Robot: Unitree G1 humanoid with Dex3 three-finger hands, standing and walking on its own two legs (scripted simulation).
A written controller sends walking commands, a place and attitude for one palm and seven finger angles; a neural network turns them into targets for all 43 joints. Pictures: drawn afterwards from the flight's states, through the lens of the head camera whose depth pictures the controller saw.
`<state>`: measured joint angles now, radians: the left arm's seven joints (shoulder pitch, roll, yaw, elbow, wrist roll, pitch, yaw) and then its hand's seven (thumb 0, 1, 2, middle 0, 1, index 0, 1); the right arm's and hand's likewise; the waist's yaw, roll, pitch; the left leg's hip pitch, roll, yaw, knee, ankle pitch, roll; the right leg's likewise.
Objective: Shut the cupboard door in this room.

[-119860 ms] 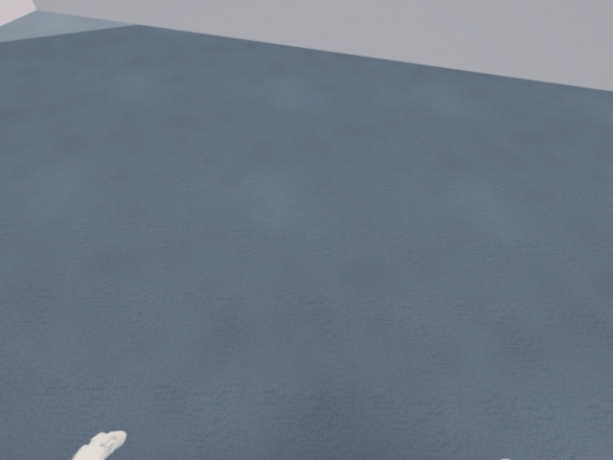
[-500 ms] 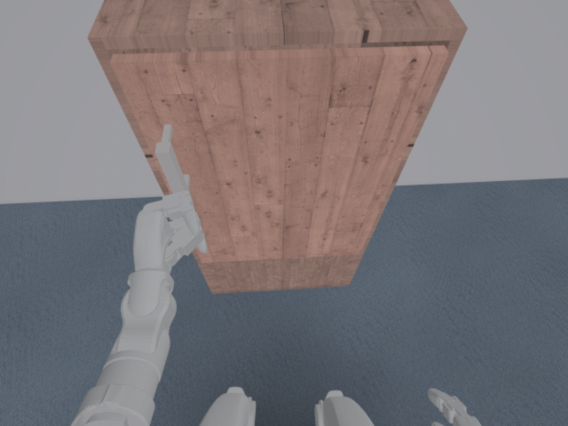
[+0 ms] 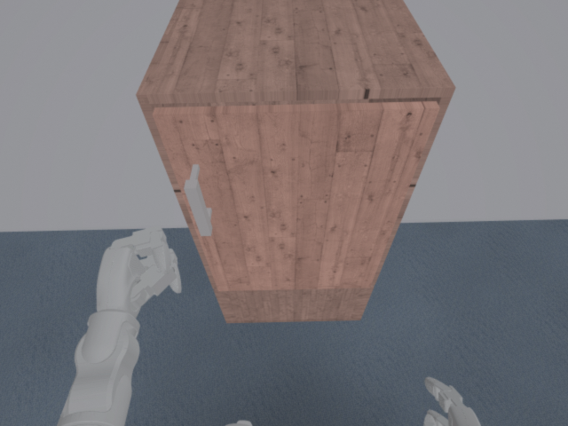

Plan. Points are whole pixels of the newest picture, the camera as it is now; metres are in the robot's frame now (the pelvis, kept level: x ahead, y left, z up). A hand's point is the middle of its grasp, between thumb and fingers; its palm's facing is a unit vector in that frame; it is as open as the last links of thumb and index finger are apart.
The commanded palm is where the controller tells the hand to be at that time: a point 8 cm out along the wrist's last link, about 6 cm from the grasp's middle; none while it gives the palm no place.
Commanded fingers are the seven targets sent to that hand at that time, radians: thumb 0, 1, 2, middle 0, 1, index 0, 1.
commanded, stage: draw the hand back to the body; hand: left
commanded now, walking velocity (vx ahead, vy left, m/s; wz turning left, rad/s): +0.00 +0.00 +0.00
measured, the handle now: (201, 201) +0.49 +0.18 +0.00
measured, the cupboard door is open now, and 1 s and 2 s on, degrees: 0 0 0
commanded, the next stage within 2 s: step back with the hand held close in 1.18 s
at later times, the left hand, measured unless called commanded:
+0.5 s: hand (61, 296) +0.23 +0.24 +0.15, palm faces +0.29 -0.91 -0.31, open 3.9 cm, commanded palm +0.18 +0.28 +0.17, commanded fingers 0.00 0.90 0.90 -0.58 -0.72 -0.58 -0.72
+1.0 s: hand out of the picture +0.20 +0.28 +0.21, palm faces +0.47 -0.80 -0.38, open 7.2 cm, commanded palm +0.15 +0.31 +0.23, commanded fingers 0.00 0.90 0.90 -0.20 -0.30 -0.20 -0.30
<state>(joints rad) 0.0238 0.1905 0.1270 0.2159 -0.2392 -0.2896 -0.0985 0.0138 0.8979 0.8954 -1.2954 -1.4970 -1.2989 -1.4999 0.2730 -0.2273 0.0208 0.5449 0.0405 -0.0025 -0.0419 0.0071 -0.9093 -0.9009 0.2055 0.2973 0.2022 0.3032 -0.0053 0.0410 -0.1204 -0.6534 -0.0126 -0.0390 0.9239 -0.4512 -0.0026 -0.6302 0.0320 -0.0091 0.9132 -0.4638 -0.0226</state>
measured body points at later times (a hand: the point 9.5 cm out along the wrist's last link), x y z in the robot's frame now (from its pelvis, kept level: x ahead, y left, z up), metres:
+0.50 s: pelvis +0.00 +0.02 +0.04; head -0.02 +0.00 +0.49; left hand +0.21 +0.29 +0.17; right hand +0.19 -0.20 -0.04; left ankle +0.00 +0.12 -0.69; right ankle -0.01 -0.11 -0.69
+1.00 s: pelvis +0.01 +0.01 +0.05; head -0.02 -0.01 +0.50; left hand +0.17 +0.32 +0.23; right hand +0.20 -0.20 -0.04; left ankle +0.00 +0.12 -0.69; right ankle -0.01 -0.11 -0.69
